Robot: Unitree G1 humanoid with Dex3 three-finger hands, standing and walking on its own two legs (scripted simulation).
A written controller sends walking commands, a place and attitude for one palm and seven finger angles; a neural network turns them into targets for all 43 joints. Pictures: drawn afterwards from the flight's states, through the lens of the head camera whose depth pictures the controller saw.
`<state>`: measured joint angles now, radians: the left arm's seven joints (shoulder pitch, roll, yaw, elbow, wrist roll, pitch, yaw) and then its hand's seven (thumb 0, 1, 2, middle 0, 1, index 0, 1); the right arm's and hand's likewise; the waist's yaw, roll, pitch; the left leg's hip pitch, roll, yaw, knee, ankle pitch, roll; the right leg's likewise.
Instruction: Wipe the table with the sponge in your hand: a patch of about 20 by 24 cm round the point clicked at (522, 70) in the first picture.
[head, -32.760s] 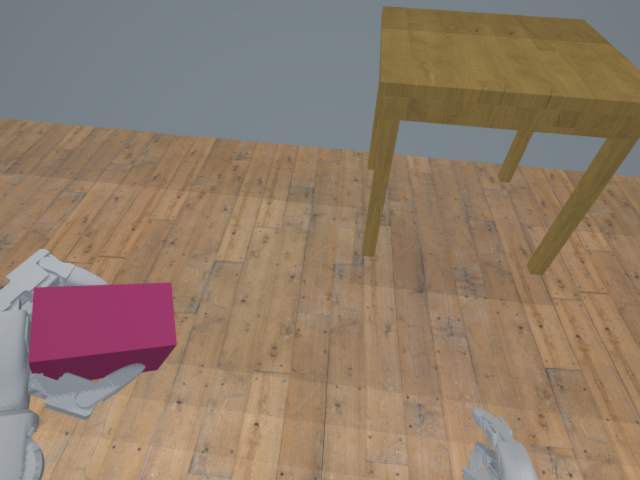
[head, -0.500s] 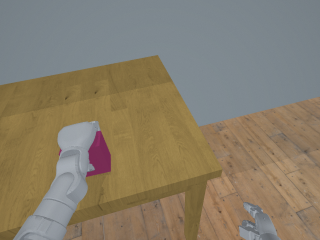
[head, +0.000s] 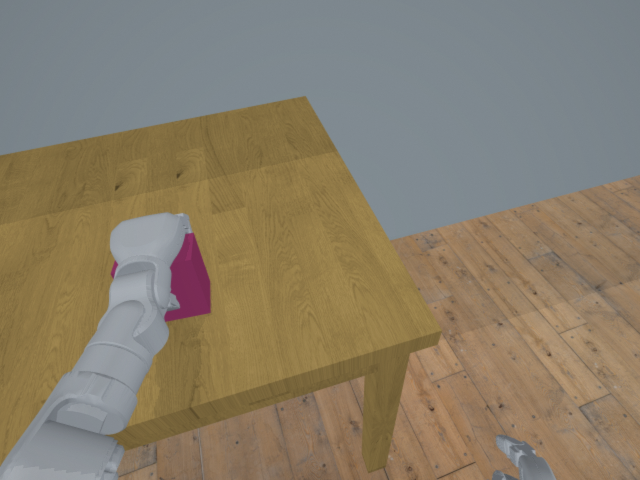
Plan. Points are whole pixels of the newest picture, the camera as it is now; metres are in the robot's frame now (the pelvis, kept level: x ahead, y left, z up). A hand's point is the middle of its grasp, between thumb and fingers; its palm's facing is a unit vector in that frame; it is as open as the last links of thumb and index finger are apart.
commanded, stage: wipe forward along the middle lane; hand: left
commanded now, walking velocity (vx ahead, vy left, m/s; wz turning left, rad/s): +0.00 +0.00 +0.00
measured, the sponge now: (170, 287) +0.36 +0.26 +0.04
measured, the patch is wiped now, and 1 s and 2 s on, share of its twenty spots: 0.90 0.90 0.90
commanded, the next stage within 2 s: slide back across to the first lane in 0.50 s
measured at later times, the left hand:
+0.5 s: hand (162, 239) +0.42 +0.28 +0.08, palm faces -0.09 +0.00 -1.00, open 10.3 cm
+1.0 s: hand (142, 233) +0.42 +0.31 +0.08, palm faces -0.06 -0.02 -1.00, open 10.3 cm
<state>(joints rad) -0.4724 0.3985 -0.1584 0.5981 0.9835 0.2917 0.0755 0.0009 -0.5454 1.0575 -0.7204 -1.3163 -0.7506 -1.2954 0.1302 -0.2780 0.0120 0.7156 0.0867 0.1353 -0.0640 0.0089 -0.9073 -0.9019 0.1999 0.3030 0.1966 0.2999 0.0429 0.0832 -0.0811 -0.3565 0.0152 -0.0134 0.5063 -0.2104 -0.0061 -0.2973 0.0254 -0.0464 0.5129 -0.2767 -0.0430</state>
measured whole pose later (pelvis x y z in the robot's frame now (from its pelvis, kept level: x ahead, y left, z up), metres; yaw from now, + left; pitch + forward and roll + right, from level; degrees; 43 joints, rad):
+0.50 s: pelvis +0.01 +0.01 +0.00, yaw -1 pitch +7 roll -1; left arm -0.66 0.46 -0.10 0.85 1.01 0.20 0.11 0.00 -0.54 1.06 -0.71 -1.33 -0.74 -1.31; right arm 0.19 -0.29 0.00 0.74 0.08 0.15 -0.06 0.01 -0.91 -0.90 0.20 0.30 0.20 0.30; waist 0.00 0.07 -0.09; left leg -0.42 0.02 -0.01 0.52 -0.22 0.00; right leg -0.35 0.03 -0.04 0.50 -0.27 -0.03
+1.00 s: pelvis +0.02 +0.02 +0.00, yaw -1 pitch +6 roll -1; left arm -0.58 0.50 -0.03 0.77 1.00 0.20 0.10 0.01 -0.53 1.06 -0.70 -1.34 -0.73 -1.33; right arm 0.19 -0.28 0.00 0.71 0.08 0.15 -0.04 0.01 -0.91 -0.90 0.20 0.30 0.20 0.30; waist -0.01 0.06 -0.08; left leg -0.37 0.01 0.01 0.49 -0.23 0.02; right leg -0.29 0.02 -0.02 0.45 -0.26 -0.01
